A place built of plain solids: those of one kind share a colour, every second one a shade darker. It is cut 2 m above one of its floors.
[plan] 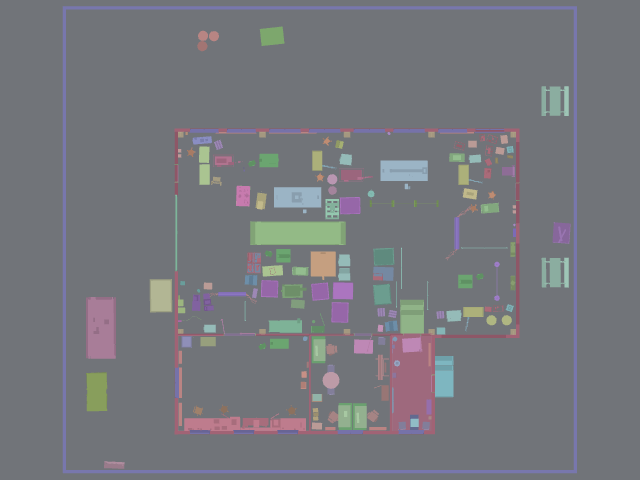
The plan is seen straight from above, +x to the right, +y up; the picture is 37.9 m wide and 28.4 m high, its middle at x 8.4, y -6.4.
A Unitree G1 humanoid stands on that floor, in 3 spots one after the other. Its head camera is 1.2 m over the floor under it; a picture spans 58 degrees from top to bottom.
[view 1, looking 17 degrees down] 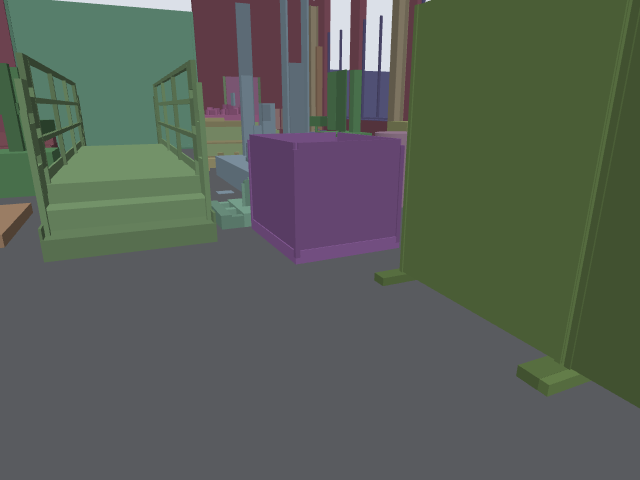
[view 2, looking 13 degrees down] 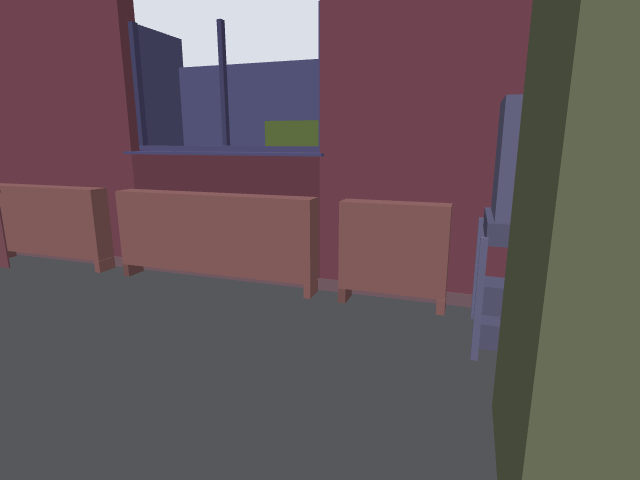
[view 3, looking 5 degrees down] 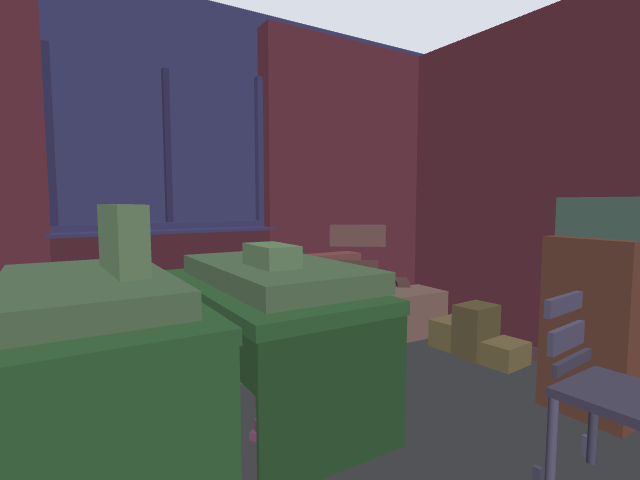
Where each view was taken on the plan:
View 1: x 13.85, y -6.00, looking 156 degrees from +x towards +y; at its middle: specimen_stillage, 3.51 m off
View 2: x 3.20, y -12.85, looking -161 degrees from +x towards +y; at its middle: wall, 3.47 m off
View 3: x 10.95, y -14.55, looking -122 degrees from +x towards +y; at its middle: wall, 3.73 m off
